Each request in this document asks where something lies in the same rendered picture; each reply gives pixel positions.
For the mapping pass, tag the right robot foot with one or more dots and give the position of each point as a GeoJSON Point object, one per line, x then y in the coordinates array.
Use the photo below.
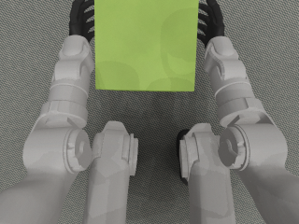
{"type": "Point", "coordinates": [181, 137]}

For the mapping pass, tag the carton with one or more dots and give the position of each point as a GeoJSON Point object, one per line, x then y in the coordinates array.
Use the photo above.
{"type": "Point", "coordinates": [145, 45]}

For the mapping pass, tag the left robot upper arm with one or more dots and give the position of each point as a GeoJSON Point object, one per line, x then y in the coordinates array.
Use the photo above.
{"type": "Point", "coordinates": [53, 157]}

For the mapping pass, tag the right robot upper arm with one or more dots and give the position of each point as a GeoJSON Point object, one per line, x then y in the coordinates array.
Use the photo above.
{"type": "Point", "coordinates": [257, 152]}

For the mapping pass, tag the robot left shin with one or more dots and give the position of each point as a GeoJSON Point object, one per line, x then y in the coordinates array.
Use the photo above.
{"type": "Point", "coordinates": [99, 138]}

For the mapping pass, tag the robot right forearm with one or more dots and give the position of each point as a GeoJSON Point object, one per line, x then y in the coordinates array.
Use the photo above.
{"type": "Point", "coordinates": [231, 87]}

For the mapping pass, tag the robot left hand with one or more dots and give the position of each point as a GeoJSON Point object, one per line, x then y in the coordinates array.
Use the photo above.
{"type": "Point", "coordinates": [78, 18]}

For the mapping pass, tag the robot left forearm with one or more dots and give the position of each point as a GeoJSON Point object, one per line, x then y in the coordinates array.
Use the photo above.
{"type": "Point", "coordinates": [69, 87]}

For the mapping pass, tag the robot right hand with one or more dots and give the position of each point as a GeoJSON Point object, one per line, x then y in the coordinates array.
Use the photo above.
{"type": "Point", "coordinates": [214, 25]}

